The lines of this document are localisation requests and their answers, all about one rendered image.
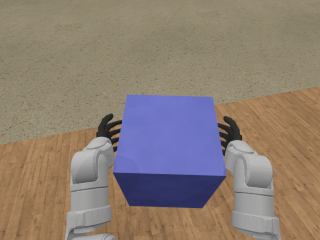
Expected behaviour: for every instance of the left robot hand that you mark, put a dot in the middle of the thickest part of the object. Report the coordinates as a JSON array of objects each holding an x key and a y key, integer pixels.
[{"x": 103, "y": 129}]

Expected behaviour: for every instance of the robot right forearm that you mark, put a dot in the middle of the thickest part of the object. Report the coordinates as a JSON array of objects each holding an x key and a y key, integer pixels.
[{"x": 254, "y": 212}]

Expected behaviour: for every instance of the robot left forearm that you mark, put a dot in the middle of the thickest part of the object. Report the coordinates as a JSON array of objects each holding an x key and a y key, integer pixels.
[{"x": 89, "y": 201}]

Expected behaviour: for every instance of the right robot hand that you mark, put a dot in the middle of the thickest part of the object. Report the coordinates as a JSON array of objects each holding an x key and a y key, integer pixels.
[{"x": 233, "y": 132}]

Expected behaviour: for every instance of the carton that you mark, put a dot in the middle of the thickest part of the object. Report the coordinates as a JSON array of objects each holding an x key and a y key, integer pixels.
[{"x": 169, "y": 152}]

